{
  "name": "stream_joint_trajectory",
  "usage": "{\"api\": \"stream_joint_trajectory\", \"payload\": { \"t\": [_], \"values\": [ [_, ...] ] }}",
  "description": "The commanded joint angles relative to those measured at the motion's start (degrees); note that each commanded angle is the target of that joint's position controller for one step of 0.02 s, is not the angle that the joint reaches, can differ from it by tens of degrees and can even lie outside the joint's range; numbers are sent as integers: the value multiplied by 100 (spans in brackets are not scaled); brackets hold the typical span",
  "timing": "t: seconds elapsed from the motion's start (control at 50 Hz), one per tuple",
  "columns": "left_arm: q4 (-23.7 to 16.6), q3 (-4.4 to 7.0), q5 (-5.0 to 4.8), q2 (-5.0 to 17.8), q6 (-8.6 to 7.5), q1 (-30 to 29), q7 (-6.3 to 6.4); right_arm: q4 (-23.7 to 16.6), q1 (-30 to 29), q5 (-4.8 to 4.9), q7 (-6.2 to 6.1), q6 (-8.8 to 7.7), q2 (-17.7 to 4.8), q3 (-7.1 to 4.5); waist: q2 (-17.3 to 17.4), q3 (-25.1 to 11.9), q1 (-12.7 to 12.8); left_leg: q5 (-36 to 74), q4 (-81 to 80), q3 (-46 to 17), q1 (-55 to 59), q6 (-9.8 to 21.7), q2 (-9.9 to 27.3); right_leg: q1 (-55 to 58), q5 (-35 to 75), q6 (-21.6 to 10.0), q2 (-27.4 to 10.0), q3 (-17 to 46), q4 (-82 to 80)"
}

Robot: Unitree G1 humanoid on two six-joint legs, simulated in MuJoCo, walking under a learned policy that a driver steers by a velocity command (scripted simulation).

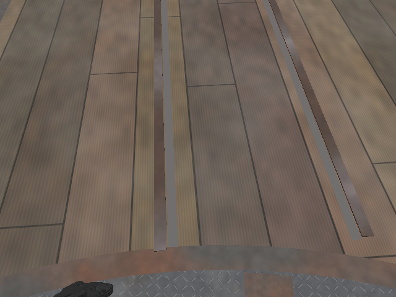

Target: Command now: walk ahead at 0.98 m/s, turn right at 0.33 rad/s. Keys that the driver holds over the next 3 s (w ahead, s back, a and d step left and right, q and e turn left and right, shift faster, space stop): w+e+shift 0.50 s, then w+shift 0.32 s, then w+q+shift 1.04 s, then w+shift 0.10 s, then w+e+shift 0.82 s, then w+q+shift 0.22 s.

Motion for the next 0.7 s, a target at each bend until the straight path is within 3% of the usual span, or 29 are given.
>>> {"api": "stream_joint_trajectory", "payload": {
  "t": [0.02, 0.04, 0.08, 0.1, 0.12, 0.14, 0.16, 0.18, 0.2, 0.22, 0.24, 0.28, 0.3, 0.34, 0.38, 0.42, 0.46, 0.5, 0.52, 0.54, 0.56, 0.58, 0.6, 0.62, 0.64, 0.66, 0.68, 0.7],
  "values": [
    [-352, -28, -85, 222, -66, -715, -36, -211, 6, -22, -98, -148, -756, -80, 185, 859, 97, 3955, -781, 105, -813, -6, 1461, 1006, 424, -264, 467, -419, -832],
    [-222, -13, -103, 271, -45, -539, -8, -203, 21, -60, -128, -120, -792, -57, 256, 586, 157, 5652, -349, 367, -208, -156, 1362, 1039, 110, -325, 849, -672, -781],
    [-268, -11, -22, 391, -85, -430, 35, -107, 91, -183, -314, -4, -1096, -101, 805, 279, 370, 7899, 653, 477, 381, -350, 1758, 1470, -455, -504, 1099, -836, -936],
    [-99, 58, -5, 575, -82, 136, 65, -74, 33, -268, -402, 91, -1182, -127, 915, -87, 679, 8496, 1584, 555, 564, -413, 1820, 2027, -710, -579, 1310, -854, -977],
    [279, 173, -38, 846, -76, 1222, 89, -154, -203, -362, -466, 187, -1296, -169, 998, -647, 1125, 8643, 2938, 573, 465, -451, 1841, 3015, -1006, -680, 1469, -772, -1002],
    [670, 320, -31, 1097, -65, 2583, 137, -265, -594, -369, -495, 240, -1463, -221, 931, -1119, 1806, 8108, 4790, 618, -357, -415, 1831, 4478, -1159, -922, 1280, -365, -1368],
    [812, 472, -17, 1374, 24, 3092, 235, -440, -894, -390, -396, 155, -1120, -145, 320, -1354, 1788, 3681, 6745, 493, -2064, -243, 1239, 5847, -2252, -1088, 471, 736, -785],
    [738, 634, 91, 1911, 107, 2598, 255, -938, -565, -43, -207, 36, -497, -3, -1756, -1699, 949, -1226, 9001, -193, -5245, -694, 167, 7645, -2821, -2486, -992, 4436, -1665],
    [659, 654, -30, 1598, 117, 2404, 249, -1120, -1270, -96, -234, -101, -886, 18, -347, -1563, 1187, -486, 8746, -968, -5820, -412, 534, 7374, -3005, -2292, -921, 4880, -2564],
    [736, 610, -68, 1344, 100, 2244, 273, -1265, -1662, -115, -204, -191, -959, 31, 192, -843, 993, -53, 8099, -1046, -5722, -333, 818, 6452, -2896, -2011, -794, 4286, -2871],
    [798, 549, -51, 1026, 91, 2052, 271, -1276, -1802, -182, -191, -207, -878, 55, 781, -266, 652, 90, 7467, -933, -5297, -290, 1034, 5359, -2399, -1631, -477, 3665, -3085],
    [798, 448, -86, 821, -19, 1890, 337, -1384, -1775, -434, -126, 23, -716, 126, 719, 168, 188, -130, 6956, -912, -4802, -514, 1232, 4050, -1805, -1534, -47, 3093, -3182],
    [784, 432, -139, 827, -85, 1885, 336, -1453, -1784, -484, -99, 142, -662, 139, 616, 263, 85, -272, 6645, -855, -4698, -624, 1310, 3616, -1843, -1535, 92, 2913, -3252],
    [693, 473, -154, 1060, -196, 1850, 319, -1800, -2437, -480, -45, 247, -614, 202, 470, 606, 128, 35, 5583, -546, -4469, -808, 1382, 2653, -1656, -1495, 362, 2606, -3581],
    [659, 509, -135, 1120, -238, 1970, 308, -2113, -3231, -358, 18, 232, -556, 272, 279, 799, 353, 1169, 4299, -343, -3979, -895, 1279, 2148, -1039, -1280, 625, 2377, -3690],
    [670, 578, -183, 1253, -246, 2188, 264, -2208, -3510, -244, 46, 216, -523, 307, 23, 591, 606, 2218, 3384, -276, -3368, -813, 1062, 2327, -176, -1006, 695, 2294, -3582],
    [694, 619, -222, 1347, -231, 2408, 245, -2279, -3688, -179, 15, 212, -663, 273, -117, 388, 821, 2462, 2926, -267, -3202, -722, 887, 3038, 537, -852, 572, 2401, -3380],
    [671, 647, -203, 1415, -190, 2407, 308, -2306, -3609, -191, -35, 196, -833, 228, -166, 204, 759, 2146, 2312, -389, -2884, -638, 740, 3737, 1210, -645, 517, 2465, -2824],
    [682, 664, -178, 1529, -194, 2425, 339, -2197, -3239, -200, -82, 178, -1010, 147, -197, -120, 606, 1856, 2205, -357, -2424, -557, 593, 4093, 2072, -529, 445, 2464, -2265],
    [690, 690, -115, 1710, -197, 2350, 339, -1977, -2445, -177, -153, 144, -1256, 25, -199, -633, 202, 1419, 2266, -310, -1665, -463, 498, 4285, 2658, -420, 422, 2375, -1284],
    [646, 685, -55, 1728, -226, 2087, 320, -1687, -1297, -186, -256, 130, -1483, -99, -178, -1148, -466, 1100, 2404, -351, -487, -368, 754, 3824, 2358, -323, 566, 2227, 59],
    [516, 515, 5, 1085, -287, 1991, 328, -1481, -69, -329, -374, 116, -1839, -241, 351, -1863, -869, -811, 2578, -1467, 751, -212, 1796, 2924, 552, -320, 822, 1866, 2023],
    [271, 295, -342, 292, -298, 2975, 292, -1399, -352, -455, -301, 126, -2306, -348, 2728, -2629, 43, -1835, 1221, -5140, 1814, 552, 3380, 1255, -3364, -48, 1546, 1250, 3720],
    [445, 257, -175, 722, -221, 2740, 363, -1493, -928, -373, -199, 178, -1824, -376, 1776, -1968, 18, -2961, 842, -5596, 1270, 725, 3138, 414, -2948, -196, 1016, 1171, 4044],
    [407, 294, -64, 908, -170, 1998, 330, -1540, -1354, -315, -153, 174, -1229, -256, 805, -1119, -59, -2554, 862, -4430, 449, 638, 2803, 327, -2426, -178, 724, 1078, 3802],
    [282, 281, 0, 884, -154, 1550, 268, -1393, -1426, -331, -122, 169, -979, -205, 234, -587, -19, -1538, 821, -3637, -319, 566, 2542, 439, -2251, -163, 595, 1030, 3474],
    [98, 262, 86, 800, -126, 1123, 199, -1191, -1277, -323, -122, 136, -867, -160, 187, -302, 25, -777, 780, -2964, -774, 427, 2244, 536, -2279, -168, 477, 1107, 3137],
    [14, 213, 113, 649, -68, 1171, 127, -996, -1134, -322, -122, 96, -754, -113, 479, -174, 201, -406, 727, -2616, -1060, 405, 2142, 614, -2356, -137, 446, 1151, 2973]
  ]
}}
